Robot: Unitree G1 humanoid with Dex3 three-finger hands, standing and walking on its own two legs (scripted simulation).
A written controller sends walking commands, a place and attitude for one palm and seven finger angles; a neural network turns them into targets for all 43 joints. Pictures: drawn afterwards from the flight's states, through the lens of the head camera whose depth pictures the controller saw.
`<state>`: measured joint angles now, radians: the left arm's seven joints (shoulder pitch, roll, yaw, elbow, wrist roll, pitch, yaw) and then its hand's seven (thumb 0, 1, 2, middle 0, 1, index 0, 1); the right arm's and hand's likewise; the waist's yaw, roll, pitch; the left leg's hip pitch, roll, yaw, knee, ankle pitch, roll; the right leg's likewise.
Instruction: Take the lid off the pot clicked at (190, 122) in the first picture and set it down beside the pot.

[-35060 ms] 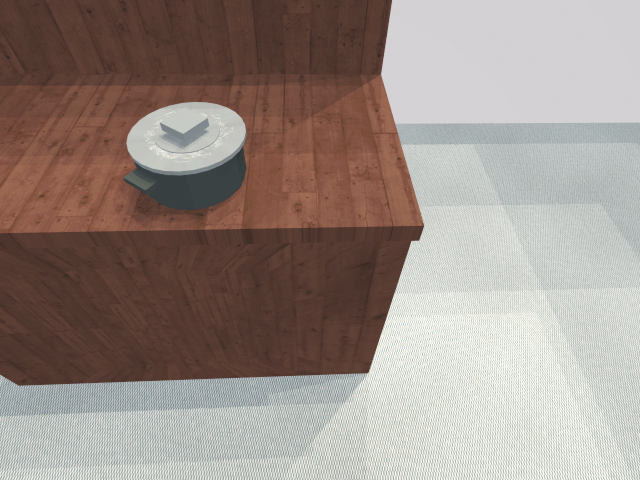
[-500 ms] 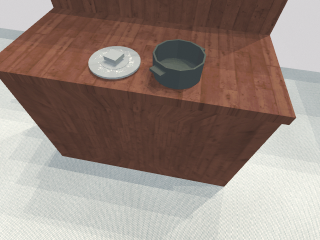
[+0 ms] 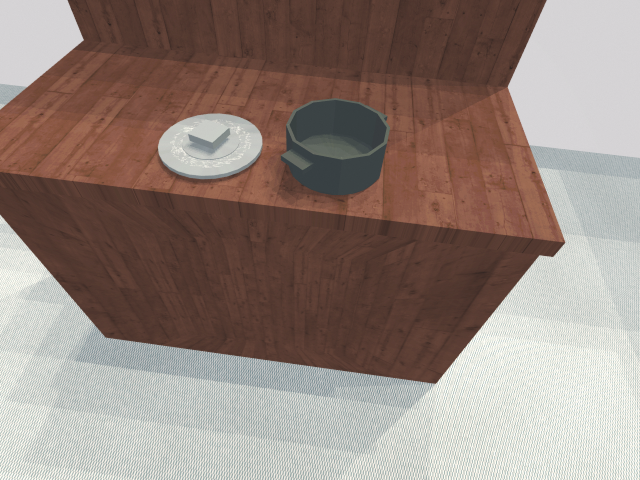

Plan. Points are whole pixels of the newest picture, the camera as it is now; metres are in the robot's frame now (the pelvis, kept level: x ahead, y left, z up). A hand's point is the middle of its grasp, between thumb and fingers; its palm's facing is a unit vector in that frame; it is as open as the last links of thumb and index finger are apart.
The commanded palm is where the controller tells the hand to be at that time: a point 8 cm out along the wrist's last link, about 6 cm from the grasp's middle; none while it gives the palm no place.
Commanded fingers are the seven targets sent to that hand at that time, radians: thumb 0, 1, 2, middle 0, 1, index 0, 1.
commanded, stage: let the arm hang, fingers relaxed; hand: left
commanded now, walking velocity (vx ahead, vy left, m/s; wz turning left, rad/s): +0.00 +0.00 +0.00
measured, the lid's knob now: (209, 134) +0.68 +0.23 +0.03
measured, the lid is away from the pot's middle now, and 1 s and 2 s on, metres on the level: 0.24 0.24 0.24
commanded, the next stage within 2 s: look to check the result in 0.06 s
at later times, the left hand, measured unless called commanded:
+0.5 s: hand out of the picture -0.05 +0.16 -0.17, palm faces +0.04 -0.99 -0.16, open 7.3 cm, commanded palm none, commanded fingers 0.00 0.90 0.90 -0.20 -0.30 -0.20 -0.30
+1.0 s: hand out of the picture -0.06 +0.16 -0.17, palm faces +0.04 -0.99 -0.17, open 7.4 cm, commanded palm none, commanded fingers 0.00 0.90 0.90 -0.20 -0.30 -0.20 -0.30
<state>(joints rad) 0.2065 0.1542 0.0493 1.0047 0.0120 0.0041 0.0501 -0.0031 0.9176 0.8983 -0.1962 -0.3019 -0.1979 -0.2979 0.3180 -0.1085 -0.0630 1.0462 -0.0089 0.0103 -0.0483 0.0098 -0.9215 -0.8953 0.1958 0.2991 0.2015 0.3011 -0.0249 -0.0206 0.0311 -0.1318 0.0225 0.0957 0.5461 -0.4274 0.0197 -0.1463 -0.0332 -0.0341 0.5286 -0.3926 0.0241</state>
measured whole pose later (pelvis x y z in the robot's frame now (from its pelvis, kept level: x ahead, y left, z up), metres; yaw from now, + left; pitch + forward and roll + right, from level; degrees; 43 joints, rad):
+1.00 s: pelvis -0.05 +0.00 +0.01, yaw +0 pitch +0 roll -1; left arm 0.30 0.12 0.03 1.12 0.02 0.00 0.05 0.01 0.91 0.90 -0.19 -0.30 -0.20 -0.30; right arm 0.33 -0.07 -0.05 1.11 0.00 0.00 -0.04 0.01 -0.91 -0.90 0.20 0.30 0.20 0.30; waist -0.01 -0.01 0.05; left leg -0.16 0.02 0.10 0.48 -0.31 0.03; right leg -0.18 -0.04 -0.03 0.46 -0.28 0.03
